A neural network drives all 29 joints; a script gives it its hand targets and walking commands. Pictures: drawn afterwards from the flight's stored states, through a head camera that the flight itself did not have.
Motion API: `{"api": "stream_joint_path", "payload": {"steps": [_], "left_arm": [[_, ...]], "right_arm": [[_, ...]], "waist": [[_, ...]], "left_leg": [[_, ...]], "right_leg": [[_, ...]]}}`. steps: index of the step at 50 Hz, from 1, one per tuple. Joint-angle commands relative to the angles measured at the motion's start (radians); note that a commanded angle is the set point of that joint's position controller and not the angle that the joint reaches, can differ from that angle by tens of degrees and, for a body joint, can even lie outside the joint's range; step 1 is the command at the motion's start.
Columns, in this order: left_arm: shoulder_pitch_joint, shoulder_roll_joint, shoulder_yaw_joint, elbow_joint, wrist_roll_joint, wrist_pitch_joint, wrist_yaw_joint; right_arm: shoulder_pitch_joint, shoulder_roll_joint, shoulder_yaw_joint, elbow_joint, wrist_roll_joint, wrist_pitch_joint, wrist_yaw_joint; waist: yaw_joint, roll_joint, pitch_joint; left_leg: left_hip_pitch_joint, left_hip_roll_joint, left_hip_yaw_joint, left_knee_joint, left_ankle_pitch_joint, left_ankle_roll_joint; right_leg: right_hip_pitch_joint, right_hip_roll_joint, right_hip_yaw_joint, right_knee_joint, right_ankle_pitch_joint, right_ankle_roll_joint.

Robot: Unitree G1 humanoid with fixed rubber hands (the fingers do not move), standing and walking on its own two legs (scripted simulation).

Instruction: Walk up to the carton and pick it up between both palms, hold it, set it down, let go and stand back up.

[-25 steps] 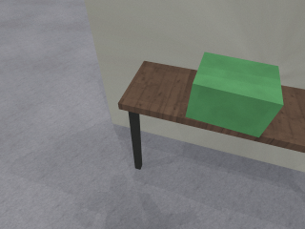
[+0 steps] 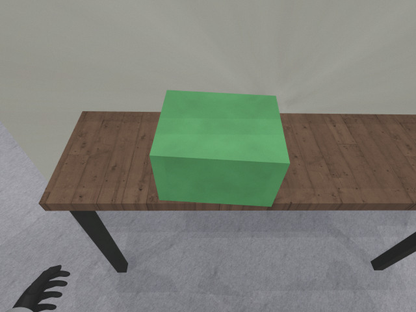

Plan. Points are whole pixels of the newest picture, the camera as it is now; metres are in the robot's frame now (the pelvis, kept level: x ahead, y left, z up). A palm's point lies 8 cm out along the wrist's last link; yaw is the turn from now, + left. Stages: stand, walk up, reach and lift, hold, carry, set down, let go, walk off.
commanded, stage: walk up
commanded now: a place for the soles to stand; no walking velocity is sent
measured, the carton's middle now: (218, 147) +0.52 -0.04 -0.01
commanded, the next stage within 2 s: reach and lift in 1.74 s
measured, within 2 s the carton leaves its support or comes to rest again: neither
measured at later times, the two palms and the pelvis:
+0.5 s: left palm (58, 302) +0.20 +0.29 -0.09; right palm out of the picture +0.15 -0.36 -0.09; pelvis +0.07 -0.03 -0.01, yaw -2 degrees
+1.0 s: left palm out of the picture +0.17 +0.30 -0.07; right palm (385, 306) +0.16 -0.34 -0.08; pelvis +0.06 -0.03 +0.02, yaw +0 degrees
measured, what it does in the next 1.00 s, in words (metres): steps on the spot: left foot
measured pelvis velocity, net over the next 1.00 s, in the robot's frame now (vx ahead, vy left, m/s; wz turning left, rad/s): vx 0.06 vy -0.03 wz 0.00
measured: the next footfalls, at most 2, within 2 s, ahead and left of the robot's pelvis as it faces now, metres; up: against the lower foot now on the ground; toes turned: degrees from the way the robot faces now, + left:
left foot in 0.44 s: +0.15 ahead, +0.10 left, +0.00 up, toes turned -2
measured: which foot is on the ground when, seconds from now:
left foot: down 0.00-0.00, up 0.02-0.42, down 0.44-1.00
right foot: down 0.00-1.00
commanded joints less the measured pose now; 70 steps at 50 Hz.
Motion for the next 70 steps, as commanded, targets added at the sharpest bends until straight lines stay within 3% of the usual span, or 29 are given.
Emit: {"api": "stream_joint_path", "payload": {"steps": [1, 2, 3, 5, 6, 9, 13, 17, 20, 21, 22, 23, 24, 25, 26, 27, 28, 29, 30, 31, 32, 34, 35, 37, 39, 42, 53, 63, 70], "left_arm": [[0.303, 0.321, 0.091, -0.004, 0.001, -0.024, 0.053], [0.242, 0.293, 0.085, -0.012, -0.023, -0.025, 0.057], [0.204, 0.231, 0.068, -0.017, -0.036, -0.031, 0.071], [0.165, 0.161, 0.038, -0.016, -0.03, -0.051, 0.09], [0.137, 0.153, 0.027, -0.023, -0.025, -0.062, 0.092], [0.146, 0.141, 0.009, -0.027, -0.011, -0.087, 0.112], [0.112, 0.138, -0.005, -0.018, -0.019, -0.082, 0.135], [0.121, 0.173, 0.0, -0.003, -0.012, -0.062, 0.149], [0.103, 0.174, -0.01, 0.005, -0.013, -0.051, 0.152], [0.088, 0.165, -0.016, 0.009, -0.014, -0.049, 0.15], [0.095, 0.125, -0.026, 0.005, -0.02, -0.049, 0.148], [0.116, 0.1, -0.031, 0.017, -0.031, -0.049, 0.149], [0.093, 0.103, -0.029, 0.047, -0.028, -0.043, 0.155], [0.076, 0.1, -0.026, 0.053, -0.023, -0.045, 0.152], [0.075, 0.095, -0.026, 0.069, -0.025, -0.049, 0.149], [0.092, 0.09, -0.028, 0.087, -0.022, -0.054, 0.145], [0.089, 0.105, -0.026, 0.093, -0.012, -0.062, 0.144], [0.052, 0.146, -0.019, 0.09, -0.002, -0.068, 0.143], [0.038, 0.176, -0.015, 0.102, -0.003, -0.069, 0.139], [0.015, 0.171, -0.02, 0.108, -0.005, -0.069, 0.136], [-0.01, 0.169, -0.024, 0.109, -0.005, -0.069, 0.136], [-0.051, 0.154, -0.03, 0.118, -0.006, -0.062, 0.134], [-0.062, 0.138, -0.034, 0.125, -0.009, -0.059, 0.133], [-0.048, 0.115, -0.036, 0.151, -0.014, -0.055, 0.132], [-0.041, 0.104, -0.038, 0.173, -0.014, -0.056, 0.129], [-0.062, 0.112, -0.041, 0.202, -0.013, -0.056, 0.125], [-0.1, 0.092, -0.048, 0.286, -0.009, -0.055, 0.119], [-0.109, 0.091, -0.05, 0.344, -0.015, -0.052, 0.123], [-0.126, 0.082, -0.052, 0.362, -0.016, -0.045, 0.124]], "right_arm": [[-0.007, -0.078, 0.01, -0.131, 0.033, -0.001, -0.005], [-0.072, -0.165, -0.009, -0.108, 0.038, 0.009, -0.015], [-0.055, -0.163, -0.004, -0.085, 0.044, 0.005, -0.009], [0.009, -0.106, 0.008, -0.055, 0.031, 0.007, 0.0], [0.059, -0.092, 0.006, -0.037, 0.027, 0.015, 0.009], [0.014, -0.055, 0.004, -0.053, 0.03, 0.043, 0.018], [-0.062, -0.044, -0.001, -0.056, 0.028, 0.075, 0.007], [-0.133, -0.056, -0.009, -0.076, 0.02, 0.094, 0.011], [-0.134, -0.045, -0.005, -0.07, 0.014, 0.088, 0.014], [-0.12, -0.049, -0.009, -0.065, 0.007, 0.078, 0.014], [-0.117, -0.092, -0.02, -0.07, -0.007, 0.068, 0.01], [-0.193, -0.142, -0.021, -0.091, 0.016, 0.061, 0.017], [-0.208, -0.115, -0.013, -0.08, 0.025, 0.058, 0.024], [-0.208, -0.096, -0.003, -0.072, 0.025, 0.058, 0.024], [-0.235, -0.089, 0.006, -0.062, 0.023, 0.061, 0.019], [-0.277, -0.087, 0.01, -0.055, 0.027, 0.066, 0.018], [-0.292, -0.071, 0.019, -0.05, 0.031, 0.071, 0.019], [-0.28, -0.051, 0.024, -0.042, 0.033, 0.078, 0.023], [-0.273, -0.053, 0.022, -0.028, 0.034, 0.086, 0.021], [-0.274, -0.059, 0.017, -0.014, 0.033, 0.091, 0.022], [-0.262, -0.052, 0.018, -0.005, 0.033, 0.091, 0.026], [-0.272, -0.058, 0.016, 0.014, 0.028, 0.083, 0.031], [-0.292, -0.074, 0.014, 0.016, 0.026, 0.078, 0.035], [-0.326, -0.083, 0.02, 0.027, 0.028, 0.072, 0.038], [-0.356, -0.074, 0.029, 0.044, 0.024, 0.074, 0.038], [-0.373, -0.065, 0.034, 0.074, 0.019, 0.081, 0.041], [-0.391, -0.052, 0.048, 0.165, 0.022, 0.077, 0.041], [-0.398, -0.048, 0.058, 0.217, 0.029, 0.073, 0.028], [-0.413, -0.046, 0.058, 0.233, 0.026, 0.076, 0.023]], "waist": [[0.19, -0.363, -0.186], [0.171, -0.121, -0.156], [0.129, -0.035, -0.068], [0.065, -0.01, -0.004], [0.036, -0.039, -0.021], [0.051, -0.045, -0.046], [0.06, -0.056, -0.096], [0.081, -0.071, -0.087], [0.061, -0.064, -0.089], [0.042, -0.035, -0.099], [0.05, 0.064, -0.147], [0.083, 0.172, -0.172], [0.084, 0.168, -0.168], [0.084, 0.148, -0.155], [0.099, 0.133, -0.126], [0.123, 0.153, -0.1], [0.124, 0.152, -0.098], [0.102, 0.078, -0.1], [0.087, 0.014, -0.099], [0.069, 0.01, -0.078], [0.054, 0.001, -0.067], [0.049, -0.005, -0.053], [0.059, 0.019, -0.061], [0.084, 0.047, -0.091], [0.099, 0.058, -0.079], [0.087, 0.061, -0.049], [0.078, 0.04, -0.074], [0.079, 0.055, -0.119], [0.079, 0.051, -0.116]], "left_leg": [[-0.627, -0.187, -0.068, 0.621, -0.163, 0.074], [-0.574, -0.1, -0.225, 0.651, -0.106, 0.082], [-0.558, -0.095, -0.222, 0.642, -0.018, 0.076], [-0.463, -0.066, -0.208, 0.498, 0.039, 0.06], [-0.384, -0.083, -0.18, 0.463, 0.06, 0.053], [-0.302, -0.126, -0.191, 0.327, 0.072, 0.035], [-0.231, -0.165, -0.239, 0.224, 0.132, 0.047], [-0.243, -0.204, -0.242, 0.197, 0.047, 0.058], [-0.163, -0.21, -0.195, 0.003, 0.079, 0.084], [-0.082, -0.194, -0.222, -0.1, 0.239, 0.1], [-0.005, -0.1, -0.411, -0.15, 0.376, 0.152], [-0.013, 0.042, -0.569, -0.151, 0.577, 0.272], [-0.057, 0.089, -0.589, -0.153, 0.637, 0.328], [-0.089, 0.067, -0.567, -0.153, 0.618, 0.314], [-0.118, 0.027, -0.519, -0.138, 0.614, 0.274], [-0.177, -0.017, -0.446, -0.123, 0.578, 0.207], [-0.217, -0.06, -0.398, -0.089, 0.526, 0.144], [-0.266, -0.13, -0.359, -0.046, 0.406, 0.094], [-0.191, -0.197, -0.293, 0.022, 0.218, 0.068], [-0.146, -0.206, -0.266, 0.034, 0.101, 0.063], [-0.126, -0.204, -0.264, 0.005, 0.107, 0.067], [-0.081, -0.173, -0.312, -0.097, 0.235, 0.093], [-0.085, -0.14, -0.367, -0.144, 0.282, 0.115], [-0.157, -0.086, -0.429, -0.205, 0.284, 0.151], [-0.194, -0.096, -0.425, -0.241, 0.233, 0.132], [-0.154, -0.143, -0.389, -0.271, 0.16, 0.096], [-0.099, -0.135, -0.383, -0.357, 0.147, 0.082], [-0.054, -0.128, -0.353, -0.343, 0.395, 0.072], [-0.059, -0.125, -0.355, -0.353, 0.41, 0.074]], "right_leg": [[0.514, -0.29, 0.675, -0.367, -0.177, -0.168], [0.419, -0.334, 0.649, -0.336, -0.11, -0.232], [0.362, -0.282, 0.519, -0.282, 0.068, -0.239], [0.214, -0.192, 0.3, -0.213, 0.422, -0.205], [0.154, -0.16, 0.213, -0.193, 0.555, -0.194], [0.099, -0.168, 0.173, -0.167, 0.73, -0.182], [0.106, -0.206, 0.195, -0.116, 0.676, -0.157], [0.12, -0.246, 0.262, -0.067, 0.551, -0.159], [0.118, -0.216, 0.246, 0.02, 0.502, -0.139], [0.074, -0.182, 0.221, 0.065, 0.434, -0.108], [0.015, -0.105, 0.171, 0.165, 0.324, -0.055], [0.005, 0.022, 0.05, 0.224, 0.036, 0.022], [0.051, 0.04, 0.027, 0.234, -0.285, 0.031], [0.083, 0.038, 0.044, 0.21, -0.339, 0.024], [0.111, 0.031, 0.046, 0.123, -0.271, 0.021], [0.183, 0.018, 0.042, 0.001, -0.111, 0.018], [0.238, -0.015, 0.103, -0.085, 0.033, 0.006], [0.25, -0.098, 0.251, -0.126, 0.054, -0.037], [0.159, -0.197, 0.323, -0.164, 0.096, -0.108], [0.112, -0.223, 0.317, -0.168, 0.136, -0.141], [0.094, -0.214, 0.289, -0.166, 0.121, -0.136], [0.042, -0.14, 0.203, -0.153, 0.036, -0.073], [0.054, -0.087, 0.153, -0.127, 0.006, -0.035], [0.159, -0.026, 0.104, -0.097, -0.074, -0.005], [0.201, -0.034, 0.117, -0.152, -0.109, -0.01], [0.163, -0.068, 0.146, -0.233, -0.104, -0.016], [0.23, -0.074, 0.113, -0.334, -0.082, 0.009], [0.318, -0.088, 0.081, -0.338, 0.112, 0.02], [0.333, -0.09, 0.07, -0.338, 0.106, 0.022]]}}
